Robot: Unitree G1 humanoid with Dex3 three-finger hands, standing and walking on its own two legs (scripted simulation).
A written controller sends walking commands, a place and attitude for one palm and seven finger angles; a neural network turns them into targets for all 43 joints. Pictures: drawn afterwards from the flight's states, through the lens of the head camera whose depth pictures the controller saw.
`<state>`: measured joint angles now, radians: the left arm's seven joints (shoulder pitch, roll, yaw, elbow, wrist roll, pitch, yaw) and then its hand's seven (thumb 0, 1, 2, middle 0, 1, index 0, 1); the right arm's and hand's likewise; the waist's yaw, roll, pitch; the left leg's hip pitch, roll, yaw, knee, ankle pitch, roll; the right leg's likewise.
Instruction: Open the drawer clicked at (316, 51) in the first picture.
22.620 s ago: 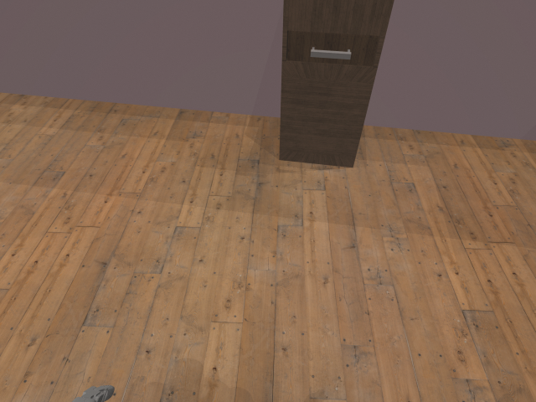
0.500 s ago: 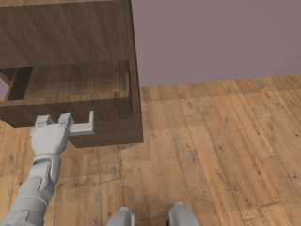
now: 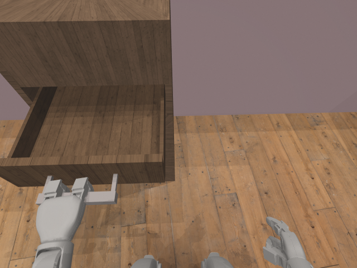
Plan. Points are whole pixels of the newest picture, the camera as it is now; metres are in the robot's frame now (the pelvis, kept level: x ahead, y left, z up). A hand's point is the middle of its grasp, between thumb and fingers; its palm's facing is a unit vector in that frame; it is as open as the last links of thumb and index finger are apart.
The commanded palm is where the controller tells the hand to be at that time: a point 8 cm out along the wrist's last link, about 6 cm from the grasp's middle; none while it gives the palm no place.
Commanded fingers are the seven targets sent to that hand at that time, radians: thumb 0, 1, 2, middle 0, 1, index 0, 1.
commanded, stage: pull the drawer open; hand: left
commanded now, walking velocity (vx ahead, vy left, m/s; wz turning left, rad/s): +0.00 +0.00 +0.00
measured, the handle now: (80, 189) +0.29 +0.25 -0.03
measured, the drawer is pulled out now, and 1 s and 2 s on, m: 0.24 0.30 0.30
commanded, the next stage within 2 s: open the thumb to release the handle in 0.74 s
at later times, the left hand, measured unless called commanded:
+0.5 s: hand (66, 250) +0.17 +0.25 -0.05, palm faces -0.05 -0.05 -1.00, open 5.9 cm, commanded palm +0.12 +0.26 -0.01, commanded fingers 0.00 0.90 0.90 -0.40 -1.35 -0.40 -1.35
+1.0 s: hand (65, 244) +0.18 +0.26 -0.05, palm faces +0.01 -0.01 -1.00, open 6.0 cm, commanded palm +0.15 +0.26 -0.01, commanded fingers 0.00 0.27 0.63 -0.35 -1.28 -0.35 -1.28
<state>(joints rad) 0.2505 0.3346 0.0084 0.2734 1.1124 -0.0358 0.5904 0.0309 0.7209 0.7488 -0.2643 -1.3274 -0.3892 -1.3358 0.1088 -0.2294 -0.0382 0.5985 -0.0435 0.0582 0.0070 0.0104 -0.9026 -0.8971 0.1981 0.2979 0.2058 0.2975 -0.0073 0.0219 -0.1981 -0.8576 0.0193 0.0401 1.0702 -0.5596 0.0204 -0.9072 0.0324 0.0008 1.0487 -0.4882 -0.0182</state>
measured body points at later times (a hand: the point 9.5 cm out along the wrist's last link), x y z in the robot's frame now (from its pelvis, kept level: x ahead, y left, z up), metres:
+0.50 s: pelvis +0.00 -0.01 -0.02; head +0.09 -0.02 +0.42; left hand +0.17 +0.25 +0.00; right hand +0.21 -0.23 -0.13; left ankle -0.03 +0.10 -0.66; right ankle +0.00 -0.11 -0.66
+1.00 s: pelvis -0.03 -0.02 -0.02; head +0.06 -0.03 +0.42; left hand +0.17 +0.25 +0.00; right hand +0.17 -0.26 -0.14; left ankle -0.03 +0.10 -0.66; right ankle +0.00 -0.11 -0.66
